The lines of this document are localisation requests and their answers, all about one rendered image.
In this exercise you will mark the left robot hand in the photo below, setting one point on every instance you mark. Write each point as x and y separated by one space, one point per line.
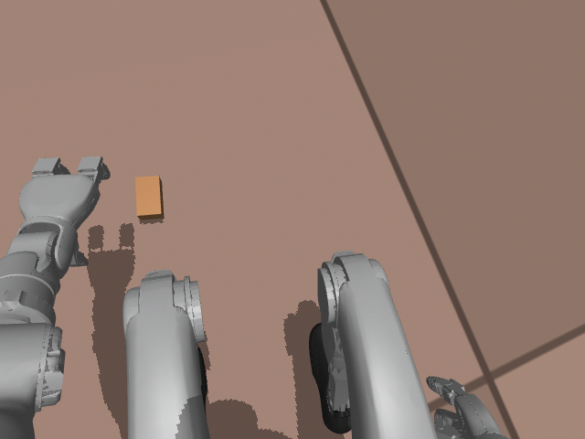
54 192

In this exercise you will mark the small box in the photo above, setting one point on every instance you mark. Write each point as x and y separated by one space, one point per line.
149 198

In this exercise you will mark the right robot foot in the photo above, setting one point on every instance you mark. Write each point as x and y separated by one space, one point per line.
335 421

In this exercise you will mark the left robot arm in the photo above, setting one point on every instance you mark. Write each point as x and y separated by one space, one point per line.
31 360

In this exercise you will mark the right robot hand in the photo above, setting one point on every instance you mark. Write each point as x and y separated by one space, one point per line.
471 419

